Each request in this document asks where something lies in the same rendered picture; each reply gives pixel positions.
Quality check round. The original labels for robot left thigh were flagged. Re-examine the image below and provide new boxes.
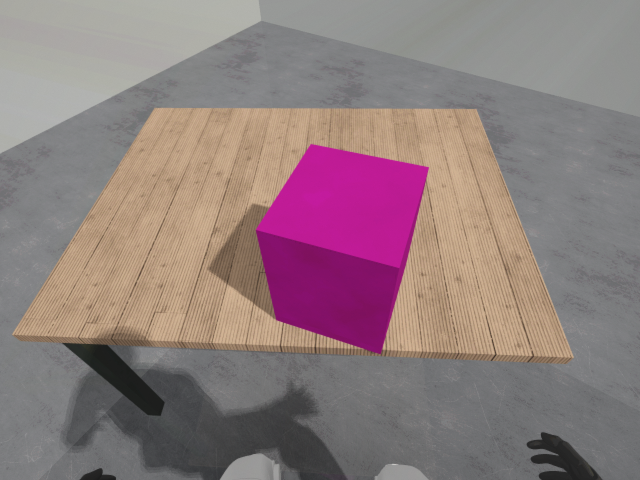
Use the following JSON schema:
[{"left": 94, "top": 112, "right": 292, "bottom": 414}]
[{"left": 220, "top": 455, "right": 281, "bottom": 480}]

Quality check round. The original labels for table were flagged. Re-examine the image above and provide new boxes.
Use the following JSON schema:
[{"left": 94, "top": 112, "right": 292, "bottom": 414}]
[{"left": 12, "top": 108, "right": 574, "bottom": 416}]

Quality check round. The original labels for right robot hand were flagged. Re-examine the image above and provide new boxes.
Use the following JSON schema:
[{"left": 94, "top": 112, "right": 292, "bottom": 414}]
[{"left": 527, "top": 432, "right": 602, "bottom": 480}]

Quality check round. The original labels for carton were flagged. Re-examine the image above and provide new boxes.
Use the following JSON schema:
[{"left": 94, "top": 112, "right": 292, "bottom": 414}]
[{"left": 256, "top": 144, "right": 429, "bottom": 354}]

